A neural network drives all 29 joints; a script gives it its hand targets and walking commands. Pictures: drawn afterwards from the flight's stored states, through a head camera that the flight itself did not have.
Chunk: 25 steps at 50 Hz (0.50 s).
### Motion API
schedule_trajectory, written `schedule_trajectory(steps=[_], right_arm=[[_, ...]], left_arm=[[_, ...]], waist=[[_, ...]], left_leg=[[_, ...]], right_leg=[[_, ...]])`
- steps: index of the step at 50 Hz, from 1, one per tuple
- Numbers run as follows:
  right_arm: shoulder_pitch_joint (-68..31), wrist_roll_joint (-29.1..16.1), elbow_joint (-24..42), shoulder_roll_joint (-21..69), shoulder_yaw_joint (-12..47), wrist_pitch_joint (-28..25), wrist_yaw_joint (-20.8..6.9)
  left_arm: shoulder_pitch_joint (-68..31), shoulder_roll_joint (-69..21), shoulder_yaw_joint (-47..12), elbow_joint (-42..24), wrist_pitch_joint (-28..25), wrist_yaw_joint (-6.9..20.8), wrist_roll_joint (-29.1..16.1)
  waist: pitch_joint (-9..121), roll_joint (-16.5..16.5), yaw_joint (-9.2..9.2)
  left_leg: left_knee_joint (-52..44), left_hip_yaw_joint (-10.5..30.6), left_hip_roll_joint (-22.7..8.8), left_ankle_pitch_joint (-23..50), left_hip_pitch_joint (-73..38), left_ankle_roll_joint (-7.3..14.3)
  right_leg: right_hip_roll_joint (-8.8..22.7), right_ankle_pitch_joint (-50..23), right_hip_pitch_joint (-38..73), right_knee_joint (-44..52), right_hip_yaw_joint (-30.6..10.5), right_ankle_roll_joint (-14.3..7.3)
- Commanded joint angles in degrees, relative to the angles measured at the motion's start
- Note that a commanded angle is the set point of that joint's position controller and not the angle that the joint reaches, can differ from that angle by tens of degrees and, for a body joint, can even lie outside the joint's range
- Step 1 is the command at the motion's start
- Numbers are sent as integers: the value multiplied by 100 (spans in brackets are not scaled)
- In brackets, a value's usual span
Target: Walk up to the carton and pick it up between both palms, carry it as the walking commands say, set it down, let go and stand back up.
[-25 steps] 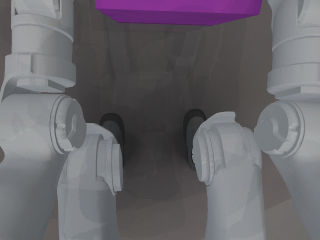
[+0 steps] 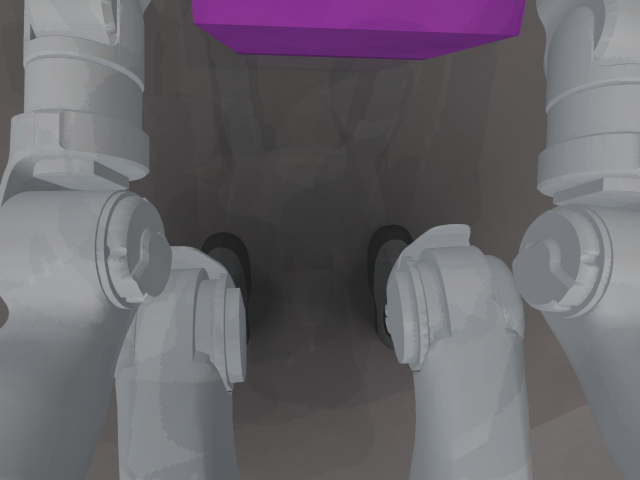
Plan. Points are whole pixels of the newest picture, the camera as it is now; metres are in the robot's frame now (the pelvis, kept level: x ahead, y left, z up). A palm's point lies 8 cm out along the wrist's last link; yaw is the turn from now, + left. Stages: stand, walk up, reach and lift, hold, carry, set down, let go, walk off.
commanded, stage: set down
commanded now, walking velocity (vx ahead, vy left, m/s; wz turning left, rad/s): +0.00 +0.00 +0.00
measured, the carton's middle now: out of the picture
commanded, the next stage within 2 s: none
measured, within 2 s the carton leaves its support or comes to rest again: neither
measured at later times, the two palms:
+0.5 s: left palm out of the picture +0.59 +0.11 -0.19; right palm out of the picture +0.55 -0.23 -0.17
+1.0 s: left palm out of the picture +0.58 +0.14 -0.20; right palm out of the picture +0.53 -0.23 -0.19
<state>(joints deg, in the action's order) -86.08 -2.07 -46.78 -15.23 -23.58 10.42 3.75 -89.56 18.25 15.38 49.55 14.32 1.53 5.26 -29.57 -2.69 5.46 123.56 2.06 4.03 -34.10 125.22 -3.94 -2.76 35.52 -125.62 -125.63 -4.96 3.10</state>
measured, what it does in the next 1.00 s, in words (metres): stands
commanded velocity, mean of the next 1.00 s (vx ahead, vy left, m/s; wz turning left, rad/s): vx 0.00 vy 0.00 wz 0.00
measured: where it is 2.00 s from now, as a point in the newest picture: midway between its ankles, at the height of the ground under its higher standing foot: (311, 310)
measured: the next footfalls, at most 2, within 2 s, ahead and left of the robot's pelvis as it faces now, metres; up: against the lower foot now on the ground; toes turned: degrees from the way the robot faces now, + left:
none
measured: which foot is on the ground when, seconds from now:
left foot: down 0.00-1.00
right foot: down 0.00-1.00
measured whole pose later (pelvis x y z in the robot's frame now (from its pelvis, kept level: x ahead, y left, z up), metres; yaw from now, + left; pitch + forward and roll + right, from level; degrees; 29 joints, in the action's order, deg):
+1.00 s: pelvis +0.00 +0.00 -0.01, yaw +0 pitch +34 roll +2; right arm -85.3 -6.7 -55.3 -17.0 -19.9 5.0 7.1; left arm -88.5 25.5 7.1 58.5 7.0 -2.8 -1.8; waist -29.9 -3.0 5.5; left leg 125.0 2.0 4.0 -34.6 125.0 -4.4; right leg -2.8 35.9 -125.5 -127.1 -5.0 3.1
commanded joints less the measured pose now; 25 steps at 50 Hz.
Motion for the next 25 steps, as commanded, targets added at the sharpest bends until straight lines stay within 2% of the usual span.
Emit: schedule_trajectory(steps=[1,2,3,4,7,8,10,11,12,13,14,15,16,17,18,19,20,22,23,24,25], right_arm=[[-1611,-254,-1293,5264,2041,451,-1666],[-1453,-115,-1444,5113,1940,455,-1662],[-1558,-84,-1308,5068,1861,417,-1657],[-1390,-7,-1493,5074,1836,475,-1678],[-1557,-19,-1293,4993,1858,453,-1648],[-1579,-99,-1303,5100,1930,428,-1642],[-1500,-96,-1372,5014,1871,452,-1668],[-1394,69,-1504,4988,1693,461,-1650],[-1564,-15,-1255,4930,1819,408,-1640],[-1387,-24,-1483,4948,1775,464,-1650],[-1524,39,-1363,4872,1708,417,-1638],[-1428,36,-1395,4886,1691,432,-1675],[-1469,72,-1306,4847,1766,399,-1624],[-1529,40,-1192,4731,1760,354,-1603],[-1477,8,-1222,4817,1735,376,-1621],[-1462,64,-1380,4767,1701,393,-1606],[-1286,188,-1480,4496,1535,385,-1560],[-1359,173,-1271,4330,1487,336,-1545],[-1419,113,-1274,4112,1459,299,-1461],[-1337,151,-1350,3991,1450,280,-1441],[-1251,143,-1419,3943,1358,241,-1399]], left_arm=[[-1396,-4511,-1422,790,-108,1335,-399],[-1419,-4509,-1374,849,-119,1342,-479],[-1459,-4515,-1452,832,-114,1354,-435],[-1210,-4454,-1289,1049,-83,1346,-258],[-1356,-4377,-1200,911,-79,1387,-308],[-1385,-4325,-1385,802,-116,1357,-353],[-1244,-4261,-1253,982,-103,1333,-267],[-1332,-4277,-1144,970,-116,1336,-224],[-1343,-4229,-1198,903,-117,1322,-189],[-1276,-4198,-1157,1086,-74,1328,-201],[-1297,-4342,-1202,1062,-95,1338,-228],[-1290,-4192,-1166,1024,-99,1305,-194],[-1266,-4247,-1133,1061,-138,1317,-250],[-1154,-4226,-1165,1139,-132,1329,-242],[-1224,-4055,-1142,917,-144,1283,-199],[-1247,-4083,-1141,1157,-146,1277,-166],[-1036,-3942,-1019,1210,-111,1270,-110],[-1197,-3554,-936,1003,-197,1214,-66],[-1267,-3385,-981,1107,-209,1160,-164],[-1056,-3223,-894,1130,-216,1118,-47],[-1208,-3341,-1081,986,-256,1095,-137]], waist=[[5912,242,-554],[5776,181,-353],[5687,351,-308],[5492,293,-362],[5697,141,-372],[5775,230,-388],[5627,236,-500],[5574,237,-312],[5666,301,-430],[5443,284,-444],[5467,323,-299],[5579,380,-290],[5490,216,-408],[5586,296,-324],[5605,286,-440],[5569,330,-410],[5340,318,-281],[5501,271,-454],[5569,285,-383],[5517,249,-435],[5756,488,-353]], left_leg=[[-579,-586,156,1246,-1834,578],[-529,-591,143,1067,-1719,529],[-570,-638,177,1030,-1589,516],[-631,-616,174,885,-1621,555],[-504,-628,135,931,-1627,558],[-517,-602,135,1018,-1643,551],[-485,-635,147,892,-1638,550],[-534,-590,125,960,-1683,528],[-570,-603,126,1013,-1724,519],[-528,-657,101,889,-1685,519],[-544,-592,167,952,-1756,510],[-529,-585,122,1024,-1928,504],[-481,-587,155,1015,-1824,511],[-452,-625,150,1072,-1651,481],[-512,-621,169,1110,-1818,514],[-554,-635,180,948,-1706,466],[-565,-606,139,883,-1687,487],[-549,-635,145,1014,-1801,485],[-491,-623,79,914,-1756,456],[-507,-578,98,1033,-1830,471],[-483,-707,128,1165,-1937,393]], right_leg=[[-262,-1821,2496,1032,747,-31],[-231,-1625,2372,1088,751,-42],[-239,-1664,2492,1086,755,-77],[-235,-1493,2330,1043,805,-47],[-194,-1504,2583,1102,719,-42],[-233,-1714,2629,956,752,-33],[-202,-1521,2527,992,718,-16],[-226,-1588,2488,1031,762,-17],[-242,-1644,2544,994,768,3],[-221,-1467,2472,1085,711,-31],[-253,-1441,2306,1024,765,-58],[-208,-1454,2275,1012,798,-19],[-235,-1481,2430,1022,746,-47],[-218,-1710,2612,998,762,-21],[-217,-1703,2541,996,789,22],[-211,-1609,2577,968,825,7],[-209,-1514,2468,1048,781,-22],[-197,-1621,2643,1052,735,34],[-141,-1578,2688,977,767,12],[-152,-1608,2591,969,777,40],[-178,-1778,2702,1049,748,36]])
